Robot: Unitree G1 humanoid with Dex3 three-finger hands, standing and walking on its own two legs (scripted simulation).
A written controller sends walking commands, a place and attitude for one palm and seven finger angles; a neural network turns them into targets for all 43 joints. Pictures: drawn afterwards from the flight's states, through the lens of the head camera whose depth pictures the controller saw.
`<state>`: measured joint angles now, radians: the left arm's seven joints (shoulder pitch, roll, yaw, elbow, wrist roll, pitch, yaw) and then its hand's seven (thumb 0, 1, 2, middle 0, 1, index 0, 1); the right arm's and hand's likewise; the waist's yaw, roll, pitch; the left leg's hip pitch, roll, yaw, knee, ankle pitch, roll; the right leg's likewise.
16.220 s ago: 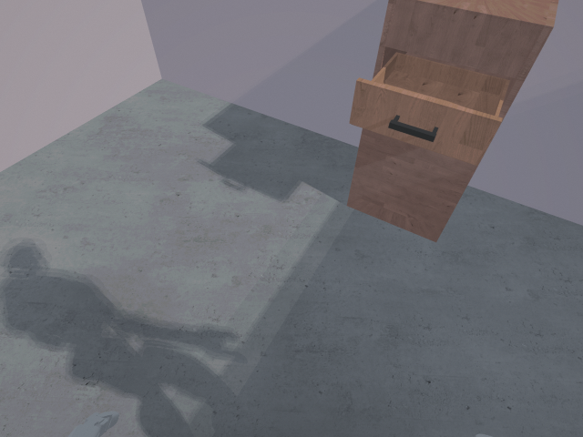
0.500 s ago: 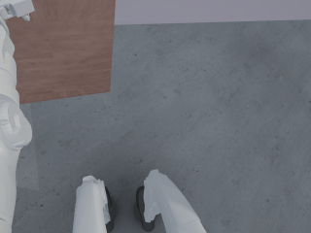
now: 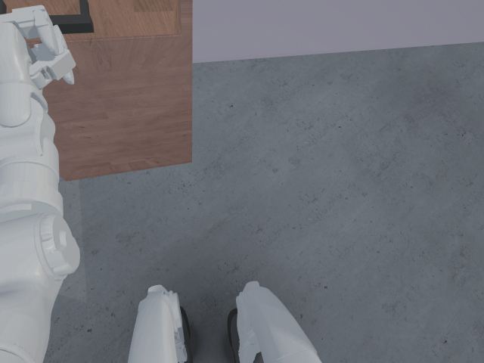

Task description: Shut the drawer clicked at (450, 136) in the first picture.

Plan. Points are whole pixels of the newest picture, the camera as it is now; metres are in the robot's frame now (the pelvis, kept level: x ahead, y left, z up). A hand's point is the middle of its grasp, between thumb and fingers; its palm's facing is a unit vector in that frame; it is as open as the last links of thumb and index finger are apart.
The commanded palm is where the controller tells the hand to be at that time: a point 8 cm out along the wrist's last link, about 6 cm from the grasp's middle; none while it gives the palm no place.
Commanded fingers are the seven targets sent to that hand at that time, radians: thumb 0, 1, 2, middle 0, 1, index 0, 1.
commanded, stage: draw the hand back to the body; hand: left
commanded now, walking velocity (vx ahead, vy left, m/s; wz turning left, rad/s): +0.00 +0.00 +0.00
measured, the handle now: (43, 15) +0.64 +0.23 +0.05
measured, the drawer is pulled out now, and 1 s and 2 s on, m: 0.00 0.00 0.00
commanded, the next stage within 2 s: step back with the hand held close in 1.26 s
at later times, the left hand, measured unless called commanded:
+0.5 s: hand out of the picture +0.37 +0.21 +0.16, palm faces +0.15 -0.97 -0.17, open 3.3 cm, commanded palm +0.34 +0.27 +0.19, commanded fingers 0.00 0.90 0.90 -1.40 -1.60 -1.40 -1.60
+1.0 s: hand out of the picture +0.23 +0.25 +0.28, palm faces +0.41 -0.84 -0.35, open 3.3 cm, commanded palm +0.17 +0.29 +0.30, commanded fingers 0.00 0.90 0.90 -1.40 -1.60 -1.40 -1.60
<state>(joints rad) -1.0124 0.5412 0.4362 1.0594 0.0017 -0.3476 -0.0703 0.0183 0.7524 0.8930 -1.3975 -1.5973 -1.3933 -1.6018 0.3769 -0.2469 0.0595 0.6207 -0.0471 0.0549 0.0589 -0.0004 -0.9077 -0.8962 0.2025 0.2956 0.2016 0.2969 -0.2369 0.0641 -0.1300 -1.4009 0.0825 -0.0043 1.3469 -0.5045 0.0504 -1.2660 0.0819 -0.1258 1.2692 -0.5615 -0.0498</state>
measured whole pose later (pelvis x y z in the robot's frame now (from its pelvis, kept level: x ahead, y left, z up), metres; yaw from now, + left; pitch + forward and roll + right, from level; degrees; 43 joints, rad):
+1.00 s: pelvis +0.05 +0.00 +0.14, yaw +5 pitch -3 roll -1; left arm 0.43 0.35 0.22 -0.37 -0.09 -0.03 0.09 0.02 0.89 0.90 -1.40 -1.60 -1.40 -1.60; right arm 0.18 -0.24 0.06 0.57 0.02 0.00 -0.07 0.01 -0.91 -0.90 0.20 0.30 0.20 0.30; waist 0.05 0.07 0.00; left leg -0.15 -0.01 0.06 0.44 -0.23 0.04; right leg -0.04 0.03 -0.05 0.37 -0.28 -0.03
